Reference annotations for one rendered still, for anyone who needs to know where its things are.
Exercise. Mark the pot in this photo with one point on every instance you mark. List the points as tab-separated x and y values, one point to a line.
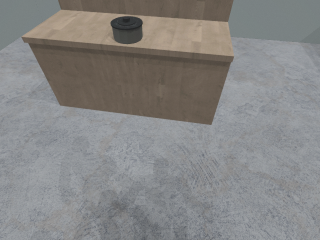
128	36

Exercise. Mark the knob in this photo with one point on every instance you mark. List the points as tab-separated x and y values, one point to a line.
126	18

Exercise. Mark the table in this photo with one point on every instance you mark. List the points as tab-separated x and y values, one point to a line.
177	71

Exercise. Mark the lid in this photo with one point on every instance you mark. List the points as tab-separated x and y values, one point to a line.
132	24

